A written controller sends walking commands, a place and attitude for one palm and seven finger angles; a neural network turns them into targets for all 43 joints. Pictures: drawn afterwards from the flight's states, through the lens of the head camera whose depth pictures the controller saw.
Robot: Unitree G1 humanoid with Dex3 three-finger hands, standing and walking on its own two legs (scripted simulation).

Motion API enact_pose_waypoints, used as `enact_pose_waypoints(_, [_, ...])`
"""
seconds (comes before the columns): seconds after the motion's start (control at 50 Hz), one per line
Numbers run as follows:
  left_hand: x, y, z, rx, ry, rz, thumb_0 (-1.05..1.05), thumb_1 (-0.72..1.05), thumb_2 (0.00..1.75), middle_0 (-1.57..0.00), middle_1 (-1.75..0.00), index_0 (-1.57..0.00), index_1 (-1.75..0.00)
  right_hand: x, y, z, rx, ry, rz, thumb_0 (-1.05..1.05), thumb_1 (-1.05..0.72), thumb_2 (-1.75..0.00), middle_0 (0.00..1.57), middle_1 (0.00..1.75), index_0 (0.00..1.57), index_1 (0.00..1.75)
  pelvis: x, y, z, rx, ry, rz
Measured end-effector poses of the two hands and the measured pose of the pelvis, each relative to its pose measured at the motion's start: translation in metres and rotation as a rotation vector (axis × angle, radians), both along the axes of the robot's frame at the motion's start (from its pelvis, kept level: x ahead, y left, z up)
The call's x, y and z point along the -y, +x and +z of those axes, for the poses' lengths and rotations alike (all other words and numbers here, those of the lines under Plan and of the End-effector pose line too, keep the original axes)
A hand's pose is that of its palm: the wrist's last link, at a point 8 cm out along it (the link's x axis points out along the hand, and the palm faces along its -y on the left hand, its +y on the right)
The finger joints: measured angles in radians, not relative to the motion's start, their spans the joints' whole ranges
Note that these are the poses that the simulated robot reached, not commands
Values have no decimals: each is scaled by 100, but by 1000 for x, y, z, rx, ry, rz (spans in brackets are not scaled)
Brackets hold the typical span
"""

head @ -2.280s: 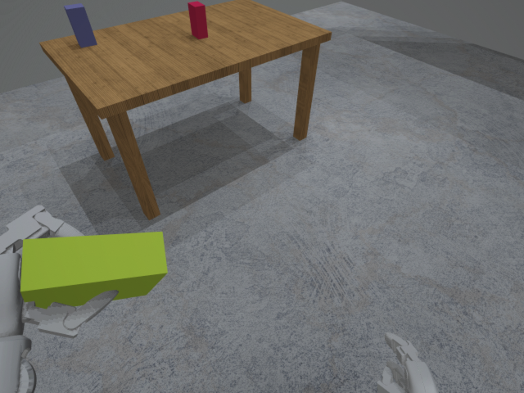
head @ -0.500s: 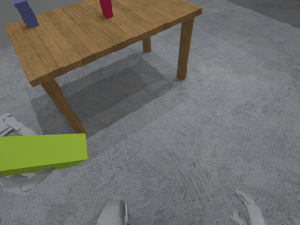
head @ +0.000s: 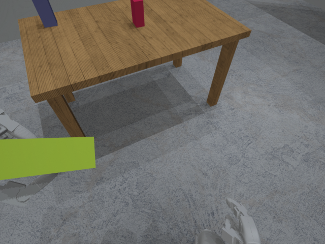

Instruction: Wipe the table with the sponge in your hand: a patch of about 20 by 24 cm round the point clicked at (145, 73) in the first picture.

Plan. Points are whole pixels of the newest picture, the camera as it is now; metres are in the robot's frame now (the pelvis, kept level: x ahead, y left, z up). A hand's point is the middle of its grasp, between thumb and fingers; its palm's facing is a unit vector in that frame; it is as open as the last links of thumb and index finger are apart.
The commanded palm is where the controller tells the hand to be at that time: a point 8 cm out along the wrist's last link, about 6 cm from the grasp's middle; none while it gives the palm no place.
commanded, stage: walk to a spot facing it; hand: left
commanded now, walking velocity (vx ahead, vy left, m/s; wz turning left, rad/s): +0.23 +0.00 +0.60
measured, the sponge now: (57, 157) +0.23 +0.19 +0.17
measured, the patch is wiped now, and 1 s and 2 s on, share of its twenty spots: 0.00 0.00 0.00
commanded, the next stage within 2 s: none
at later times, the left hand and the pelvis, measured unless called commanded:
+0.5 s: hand (39, 138) +0.26 +0.22 +0.19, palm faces +0.58 -0.66 -0.47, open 9.2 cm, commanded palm +0.19 +0.26 +0.18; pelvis +0.11 -0.05 -0.02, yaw +16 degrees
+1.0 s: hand (64, 205) +0.16 +0.16 +0.16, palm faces +0.78 -0.44 -0.44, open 9.1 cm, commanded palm +0.09 +0.16 +0.18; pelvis +0.12 -0.16 +0.01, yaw +36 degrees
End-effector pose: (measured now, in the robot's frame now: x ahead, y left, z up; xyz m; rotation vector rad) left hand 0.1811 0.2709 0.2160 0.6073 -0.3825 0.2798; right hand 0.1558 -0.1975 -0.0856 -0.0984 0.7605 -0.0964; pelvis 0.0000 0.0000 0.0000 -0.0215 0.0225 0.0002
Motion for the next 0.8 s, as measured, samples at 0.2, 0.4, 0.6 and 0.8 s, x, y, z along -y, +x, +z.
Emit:
enact_pose_waypoints(0.2, [32, 15, -36, -69, -103, 265, -1, -42, 101, -84, -137, -85, -137, 62, 72, -38, -104, -81, 149, 1, -91, -89, 20, 30, 20, 30, 55, 59, -13, 23, 7, 150])
enact_pose_waypoints(0.4, [39, 36, -8, -20, -17, 231, -1, -42, 101, -84, -137, -85, -137, 77, 168, 11, 26, -185, 187, 1, -91, -89, 20, 30, 20, 29, 64, 96, -4, 7, 52, 246])
enact_pose_waypoints(0.6, [13, 18, -18, 0, -58, 353, -1, -42, 101, -84, -137, -85, -137, 20, 202, 18, 77, -88, 339, 1, -91, -89, 20, 30, 20, 29, 68, 113, -5, 30, -1, 351])
enact_pose_waypoints(0.8, [73, -41, -9, -60, -38, 551, -1, -42, 101, -84, -137, -85, -137, 13, 203, -13, 28, 19, 547, 1, -91, -89, 20, 30, 20, 30, 117, 125, -10, 28, 11, 480])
